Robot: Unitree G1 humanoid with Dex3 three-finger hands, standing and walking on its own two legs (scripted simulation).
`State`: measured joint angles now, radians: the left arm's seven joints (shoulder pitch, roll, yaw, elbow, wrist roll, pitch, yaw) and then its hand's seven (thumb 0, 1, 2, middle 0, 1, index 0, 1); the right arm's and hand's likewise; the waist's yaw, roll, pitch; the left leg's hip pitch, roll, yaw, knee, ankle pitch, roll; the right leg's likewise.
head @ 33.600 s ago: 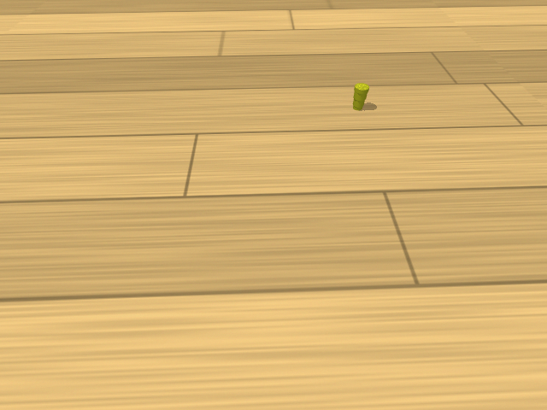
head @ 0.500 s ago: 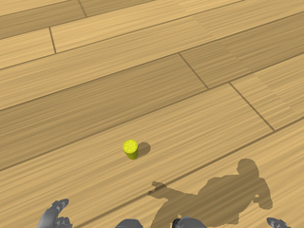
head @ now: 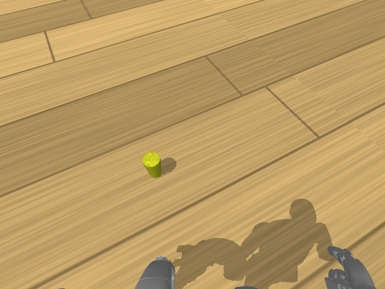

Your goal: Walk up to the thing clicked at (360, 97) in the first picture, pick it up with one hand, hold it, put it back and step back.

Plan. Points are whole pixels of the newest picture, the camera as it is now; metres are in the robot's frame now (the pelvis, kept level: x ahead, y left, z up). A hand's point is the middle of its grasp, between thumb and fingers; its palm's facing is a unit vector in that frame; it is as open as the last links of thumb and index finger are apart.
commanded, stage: step back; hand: left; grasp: from the side
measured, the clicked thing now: (153, 166) +0.73 +0.27 -0.67
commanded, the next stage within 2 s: stand in 1.84 s
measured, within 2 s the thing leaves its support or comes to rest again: neither
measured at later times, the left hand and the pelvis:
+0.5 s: hand out of the picture -0.04 +0.24 -0.13, palm faces +0.08 -0.94 -0.34, open 7.4 cm; pelvis -0.16 -0.03 +0.02, yaw +5 degrees
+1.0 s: hand out of the picture -0.26 +0.22 -0.11, palm faces +0.14 -0.88 -0.45, open 7.4 cm; pelvis -0.28 -0.07 +0.02, yaw +7 degrees
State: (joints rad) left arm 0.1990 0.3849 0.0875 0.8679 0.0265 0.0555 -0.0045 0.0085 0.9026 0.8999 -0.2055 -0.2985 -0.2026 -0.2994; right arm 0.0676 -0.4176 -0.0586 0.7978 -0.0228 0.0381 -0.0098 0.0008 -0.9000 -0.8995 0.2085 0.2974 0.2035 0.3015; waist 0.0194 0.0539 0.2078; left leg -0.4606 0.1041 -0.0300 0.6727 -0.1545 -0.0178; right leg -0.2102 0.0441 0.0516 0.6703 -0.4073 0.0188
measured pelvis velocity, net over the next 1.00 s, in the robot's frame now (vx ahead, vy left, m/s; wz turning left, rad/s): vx -0.28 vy -0.07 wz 0.12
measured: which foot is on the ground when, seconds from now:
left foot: down 0.00-0.02, up 0.04-0.30, down 0.32-0.72, up 0.74-1.00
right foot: down 0.00-0.36, up 0.38-0.66, down 0.68-1.00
